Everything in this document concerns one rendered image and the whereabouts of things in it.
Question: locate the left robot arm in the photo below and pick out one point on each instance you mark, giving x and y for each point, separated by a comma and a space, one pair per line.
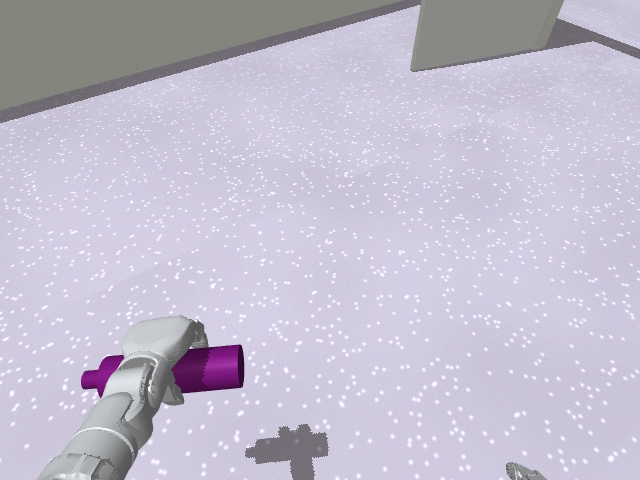
106, 444

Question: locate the right robot hand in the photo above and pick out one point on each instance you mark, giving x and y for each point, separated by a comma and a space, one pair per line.
518, 472

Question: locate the bottle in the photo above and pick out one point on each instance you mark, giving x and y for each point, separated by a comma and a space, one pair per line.
200, 369

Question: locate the left robot hand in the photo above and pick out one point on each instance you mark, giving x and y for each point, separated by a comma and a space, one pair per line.
169, 337

